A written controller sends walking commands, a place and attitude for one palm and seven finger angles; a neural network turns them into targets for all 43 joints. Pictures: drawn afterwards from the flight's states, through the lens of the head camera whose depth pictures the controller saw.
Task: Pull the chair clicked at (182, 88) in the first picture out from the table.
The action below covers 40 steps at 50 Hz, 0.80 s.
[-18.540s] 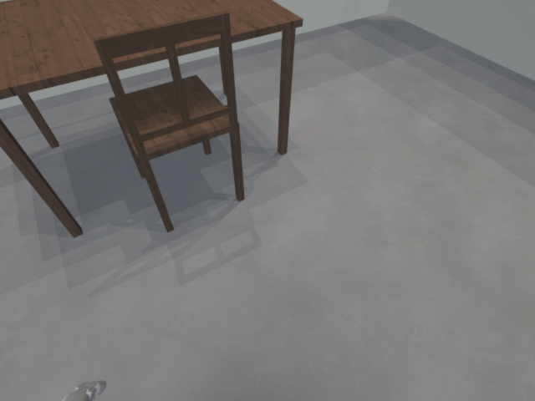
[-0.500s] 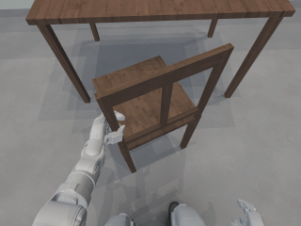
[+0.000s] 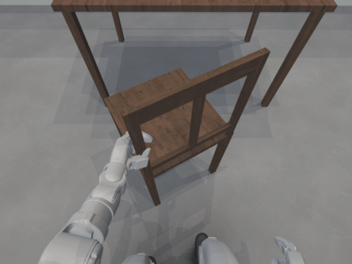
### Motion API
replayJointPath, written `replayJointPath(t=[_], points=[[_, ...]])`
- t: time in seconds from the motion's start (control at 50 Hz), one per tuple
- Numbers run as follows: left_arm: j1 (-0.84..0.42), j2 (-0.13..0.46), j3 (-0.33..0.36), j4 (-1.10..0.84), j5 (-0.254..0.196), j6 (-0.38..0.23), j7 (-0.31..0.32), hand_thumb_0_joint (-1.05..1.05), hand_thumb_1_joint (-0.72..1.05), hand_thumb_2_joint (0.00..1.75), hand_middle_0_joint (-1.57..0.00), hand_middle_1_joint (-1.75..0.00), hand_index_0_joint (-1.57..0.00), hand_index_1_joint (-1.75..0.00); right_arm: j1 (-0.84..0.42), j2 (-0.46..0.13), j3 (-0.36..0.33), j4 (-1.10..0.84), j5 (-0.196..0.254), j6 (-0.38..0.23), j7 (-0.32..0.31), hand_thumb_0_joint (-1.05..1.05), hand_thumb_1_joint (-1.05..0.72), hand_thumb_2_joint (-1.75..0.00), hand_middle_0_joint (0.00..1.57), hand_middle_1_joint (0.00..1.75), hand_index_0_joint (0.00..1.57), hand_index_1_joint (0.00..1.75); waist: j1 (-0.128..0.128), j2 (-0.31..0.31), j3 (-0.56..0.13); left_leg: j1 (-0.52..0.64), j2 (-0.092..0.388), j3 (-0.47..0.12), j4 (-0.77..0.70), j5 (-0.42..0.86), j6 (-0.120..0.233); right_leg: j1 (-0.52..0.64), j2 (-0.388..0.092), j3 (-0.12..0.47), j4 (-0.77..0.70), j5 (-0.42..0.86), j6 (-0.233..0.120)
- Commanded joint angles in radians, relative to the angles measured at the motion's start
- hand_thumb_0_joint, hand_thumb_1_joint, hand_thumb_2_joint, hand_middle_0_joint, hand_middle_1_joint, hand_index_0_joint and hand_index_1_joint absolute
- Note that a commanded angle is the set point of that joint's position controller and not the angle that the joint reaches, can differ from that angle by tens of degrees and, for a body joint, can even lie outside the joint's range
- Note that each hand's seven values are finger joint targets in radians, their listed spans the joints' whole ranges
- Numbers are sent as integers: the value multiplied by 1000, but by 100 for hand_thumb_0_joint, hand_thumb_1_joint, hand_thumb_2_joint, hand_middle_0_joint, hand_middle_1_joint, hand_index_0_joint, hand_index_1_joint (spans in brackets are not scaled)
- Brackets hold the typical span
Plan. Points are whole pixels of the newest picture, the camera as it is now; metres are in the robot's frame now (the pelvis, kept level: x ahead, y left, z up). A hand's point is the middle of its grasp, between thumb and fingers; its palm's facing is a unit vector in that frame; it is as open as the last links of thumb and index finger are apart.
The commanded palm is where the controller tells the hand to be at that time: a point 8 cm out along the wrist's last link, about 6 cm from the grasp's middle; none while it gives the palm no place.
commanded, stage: step backward, pulling the chair out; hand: left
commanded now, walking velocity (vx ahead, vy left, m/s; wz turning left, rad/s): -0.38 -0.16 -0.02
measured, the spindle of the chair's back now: (195, 122) +0.49 -0.07 -0.08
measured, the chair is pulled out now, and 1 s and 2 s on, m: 0.42 0.65 0.65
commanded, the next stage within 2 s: stop walking, hand still on the chair in 0.28 s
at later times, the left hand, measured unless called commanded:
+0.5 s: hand (140, 214) +0.22 +0.08 -0.05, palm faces -0.08 -0.98 -0.18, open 5.7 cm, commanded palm +0.21 +0.14 -0.04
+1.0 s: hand (129, 260) +0.14 +0.10 -0.05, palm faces -0.13 -0.97 -0.20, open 5.8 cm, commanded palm +0.13 +0.15 -0.04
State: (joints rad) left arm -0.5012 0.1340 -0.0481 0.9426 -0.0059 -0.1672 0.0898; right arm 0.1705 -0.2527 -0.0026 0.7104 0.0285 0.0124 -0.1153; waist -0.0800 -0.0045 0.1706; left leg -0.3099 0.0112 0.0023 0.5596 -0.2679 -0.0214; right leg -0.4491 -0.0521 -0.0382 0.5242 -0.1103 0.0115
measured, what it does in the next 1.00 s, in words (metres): walks backwards: right foot, then left foot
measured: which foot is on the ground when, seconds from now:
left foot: down 0.00-0.24, up 0.26-0.50, down 0.52-1.00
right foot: down 0.00-0.00, up 0.02-0.18, down 0.20-1.00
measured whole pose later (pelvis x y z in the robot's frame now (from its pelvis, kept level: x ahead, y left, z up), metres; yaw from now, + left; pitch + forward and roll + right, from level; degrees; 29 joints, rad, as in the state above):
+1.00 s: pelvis -0.13 +0.00 +0.01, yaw -1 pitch -2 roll +1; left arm -0.11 0.10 -0.12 0.73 0.01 -0.13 0.08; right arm 0.24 -0.21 0.01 0.71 0.02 -0.02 -0.10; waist -0.04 0.04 0.06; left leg -0.10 0.03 0.07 0.44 -0.31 -0.02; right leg -0.27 -0.02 0.00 0.48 -0.18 0.01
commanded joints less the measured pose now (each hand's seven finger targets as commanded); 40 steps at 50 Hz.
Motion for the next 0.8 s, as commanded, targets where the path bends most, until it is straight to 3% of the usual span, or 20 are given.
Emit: replayJointPath(t=[0.0,0.06,0.1,0.16,0.18,0.2,0.22,0.24,0.28,0.34,0.42,0.46,0.48,0.54,0.58,0.62,0.66,0.7,0.72,0.78], points=[[-322,74,-18,-279,-6,-77,-11,0,90,90,-50,-145,-50,-145,4,-101,-30,-137,-29,-14,3,0,-90,-90,20,30,20,30,50,306,-406,9,345,-245,-242,375,158,182,8,33,331,-300,3],[-331,81,3,-232,3,-92,-3,0,90,90,-50,-145,-50,-145,76,-107,-51,-90,-22,-28,25,0,-90,-90,20,30,20,30,35,156,-421,291,339,-219,-66,821,165,77,22,54,200,-304,-11],[-337,86,-1,-197,15,-104,-5,0,90,90,-50,-145,-50,-145,97,-119,-61,-75,-17,-41,36,0,-90,-90,20,30,20,30,24,179,-436,372,308,-192,-36,835,132,104,29,44,64,-230,-10],[-292,116,13,-128,18,-113,-18,0,90,90,-50,-145,-50,-145,94,-118,-50,-69,-14,-40,41,0,-90,-90,20,30,20,30,41,198,-416,240,262,-156,6,630,95,241,8,56,-102,-6,-16],[-282,144,28,-121,22,-118,-19,0,90,90,-50,-145,-50,-145,86,-112,-48,-71,-7,-37,39,0,-90,-90,20,30,20,30,43,120,-434,168,216,-97,35,502,59,313,-39,81,-125,212,-20],[-290,197,56,-90,10,-108,-13,0,90,90,-50,-145,-50,-145,95,-106,-61,-67,12,-36,25,0,-90,-90,20,30,20,30,32,-110,-467,75,125,1,85,204,-2,362,-129,156,-126,273,-40],[-280,241,90,-73,-4,-98,-8,0,90,90,-50,-145,-50,-145,58,-108,-67,-84,23,-40,16,0,-90,-90,20,30,20,30,54,-288,-450,-23,43,7,223,-161,-22,339,-240,267,-170,290,-89],[-242,255,107,-34,-12,-86,-6,0,90,90,-50,-145,-50,-145,37,-120,-66,-84,24,-45,12,0,-90,-90,20,30,20,30,84,-226,-434,-76,13,-49,345,-253,-18,311,-300,299,-185,255,-139],[-240,212,98,-43,-4,-70,-3,0,90,90,-50,-145,-50,-145,32,-89,-35,-68,10,-50,16,0,-90,-90,20,30,20,30,78,-111,-452,-112,21,-101,411,-246,-21,366,-314,276,-120,353,-175],[-239,215,107,-37,-12,-45,9,0,90,90,-50,-145,-50,-145,41,-100,-26,-66,14,-49,6,0,-90,-90,20,30,20,30,68,-146,-448,-76,9,-72,342,-242,-24,386,-301,220,-107,411,-155],[-231,148,70,-285,-23,-24,4,0,90,90,-50,-145,-50,-145,52,-88,-18,-124,2,-53,-10,0,-90,-90,20,30,20,30,66,-195,-481,55,-7,12,28,-175,1,401,-254,203,-145,122,-126],[-188,129,57,-303,-30,-1,1,0,90,90,-50,-145,-50,-145,73,-94,-21,-123,-7,-46,-18,0,-90,-90,20,30,20,30,51,-109,-450,202,12,48,-220,-18,24,321,-172,152,-115,-104,-60],[-191,107,40,-326,-33,1,-6,0,90,90,-50,-145,-50,-145,72,-103,-29,-134,-11,-44,-21,0,-90,-90,20,30,20,30,60,-35,-426,223,73,13,-282,-6,48,289,-107,116,-62,-180,-25],[-242,21,-37,-394,-26,8,-19,0,90,90,-50,-145,-50,-145,20,-87,-22,-155,-5,-33,-5,0,-90,-90,20,30,20,30,57,311,-370,97,264,-214,-341,-46,171,231,19,1,238,-278,13],[-178,50,-10,-372,-16,18,-20,0,90,90,-50,-145,-50,-145,58,-109,-41,-142,4,-26,11,0,-90,-90,20,30,20,30,65,147,-340,139,246,-143,-226,120,170,259,35,-15,171,-234,6],[-140,19,-46,-342,-12,16,-26,0,90,90,-50,-145,-50,-145,67,-113,-38,-137,7,-30,23,0,-90,-90,20,30,20,30,59,9,-309,168,180,-80,-126,152,109,304,29,-6,-81,-177,-11],[-105,32,-58,-343,-7,6,-27,0,90,90,-50,-145,-50,-145,64,-107,-36,-122,-3,-44,24,0,-90,-90,20,30,20,30,41,50,-280,134,117,-40,-140,41,75,327,-19,77,-161,-160,-36],[-42,70,-27,-312,-3,8,-11,0,90,90,-50,-145,-50,-145,70,-91,-33,-119,3,-48,15,0,-90,-90,20,30,20,30,52,-53,-266,83,64,4,-174,-201,54,268,-42,157,-186,-419,-51],[-12,82,-16,-306,-7,7,-4,0,90,90,-50,-145,-50,-145,70,-82,-28,-115,-2,-48,9,0,-90,-90,20,30,20,30,56,-110,-254,101,54,13,-164,-208,57,228,-55,180,-217,-473,-55],[45,84,-8,-343,-5,-4,4,0,90,90,-50,-145,-50,-145,57,-76,-21,-110,-11,-60,2,0,-90,-90,20,30,20,30,56,-121,-250,143,66,2,-185,-77,58,223,-58,162,-217,-352,-45]])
